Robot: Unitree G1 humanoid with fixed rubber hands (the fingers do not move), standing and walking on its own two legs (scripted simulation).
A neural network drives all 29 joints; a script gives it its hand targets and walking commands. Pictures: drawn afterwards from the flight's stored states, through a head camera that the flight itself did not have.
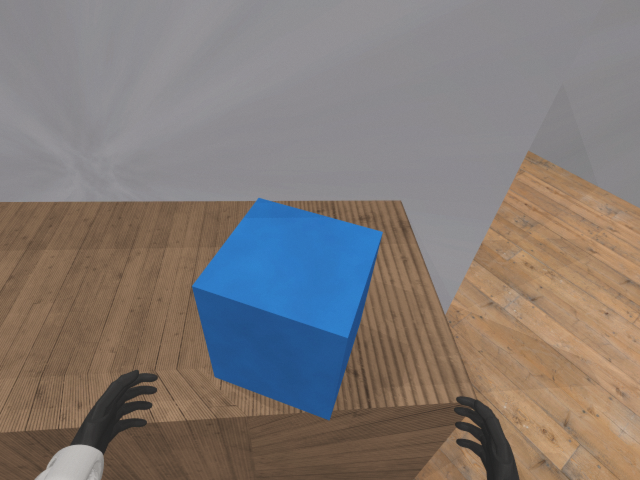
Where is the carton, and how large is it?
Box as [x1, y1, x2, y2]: [192, 198, 382, 420]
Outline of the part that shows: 258,198 192,285 214,375 218,378 329,420 359,324 382,232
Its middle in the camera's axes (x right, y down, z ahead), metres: -0.04 +0.12 +0.64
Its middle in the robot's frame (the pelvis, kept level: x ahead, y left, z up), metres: +0.39 +0.05 -0.05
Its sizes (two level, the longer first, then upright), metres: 0.210 0.200 0.250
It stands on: a pedestal, 0.59 m high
